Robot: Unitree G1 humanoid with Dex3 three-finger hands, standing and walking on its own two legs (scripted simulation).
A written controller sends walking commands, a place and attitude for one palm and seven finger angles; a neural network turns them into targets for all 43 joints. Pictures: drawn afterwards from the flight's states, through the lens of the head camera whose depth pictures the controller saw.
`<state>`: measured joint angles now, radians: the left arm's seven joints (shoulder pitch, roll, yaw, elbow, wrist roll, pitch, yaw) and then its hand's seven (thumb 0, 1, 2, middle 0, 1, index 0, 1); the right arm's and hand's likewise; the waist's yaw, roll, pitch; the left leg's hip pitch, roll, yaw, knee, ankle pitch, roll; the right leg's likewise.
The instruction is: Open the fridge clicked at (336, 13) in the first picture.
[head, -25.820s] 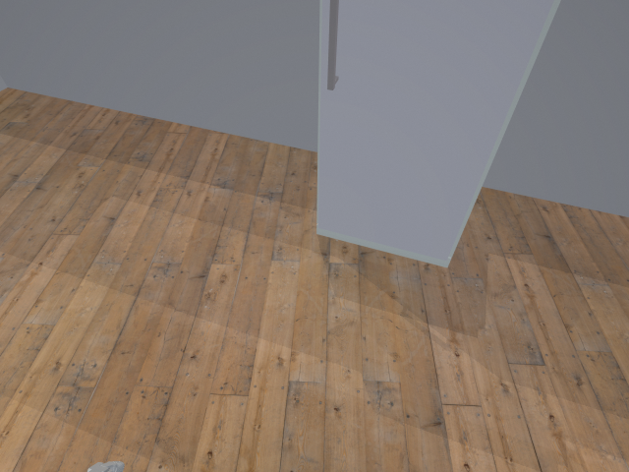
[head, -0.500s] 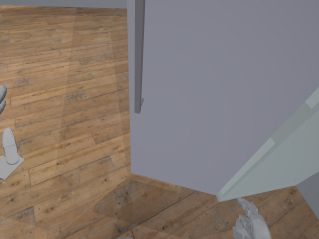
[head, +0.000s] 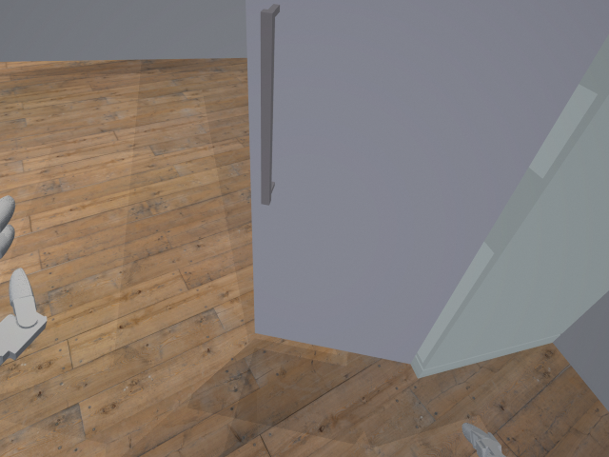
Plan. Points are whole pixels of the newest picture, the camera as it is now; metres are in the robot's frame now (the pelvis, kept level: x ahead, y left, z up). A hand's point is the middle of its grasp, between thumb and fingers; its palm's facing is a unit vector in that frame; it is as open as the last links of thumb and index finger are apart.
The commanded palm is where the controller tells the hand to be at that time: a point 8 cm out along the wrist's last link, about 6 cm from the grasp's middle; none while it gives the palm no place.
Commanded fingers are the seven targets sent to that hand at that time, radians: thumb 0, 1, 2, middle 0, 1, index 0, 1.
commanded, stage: stop stepping back and stand still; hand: left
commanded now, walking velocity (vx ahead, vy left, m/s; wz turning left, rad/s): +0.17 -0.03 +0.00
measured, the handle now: (269, 119) +0.63 +0.13 +0.15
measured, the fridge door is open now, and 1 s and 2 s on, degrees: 64 64 64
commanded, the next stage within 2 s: let the arm hang, fingers relaxed in 0.78 s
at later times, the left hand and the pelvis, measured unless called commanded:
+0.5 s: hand (11, 339) +0.17 +0.30 +0.15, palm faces +0.47 -0.80 -0.37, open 7.4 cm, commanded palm +0.11 +0.32 +0.18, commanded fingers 0.00 0.90 0.90 -0.20 -0.30 -0.20 -0.30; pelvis -0.03 +0.02 +0.00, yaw +0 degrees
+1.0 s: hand (77, 409) +0.17 +0.29 +0.00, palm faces +0.20 -0.88 -0.44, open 7.4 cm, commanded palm none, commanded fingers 0.00 0.90 0.90 -0.20 -0.30 -0.20 -0.30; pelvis -0.04 +0.02 +0.00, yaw +3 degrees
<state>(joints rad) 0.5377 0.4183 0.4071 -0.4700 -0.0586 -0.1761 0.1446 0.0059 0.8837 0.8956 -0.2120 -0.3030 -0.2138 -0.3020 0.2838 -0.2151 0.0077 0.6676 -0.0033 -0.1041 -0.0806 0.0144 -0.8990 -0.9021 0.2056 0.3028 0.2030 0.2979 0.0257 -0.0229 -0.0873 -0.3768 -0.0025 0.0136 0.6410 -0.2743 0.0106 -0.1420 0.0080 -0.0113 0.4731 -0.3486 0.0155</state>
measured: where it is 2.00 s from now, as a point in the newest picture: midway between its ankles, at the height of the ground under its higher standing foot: outside the picture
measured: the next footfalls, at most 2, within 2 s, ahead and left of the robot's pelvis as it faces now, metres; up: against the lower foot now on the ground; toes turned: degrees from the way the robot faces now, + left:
left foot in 0.02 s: +0.05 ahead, +0.11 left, +0.00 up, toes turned -1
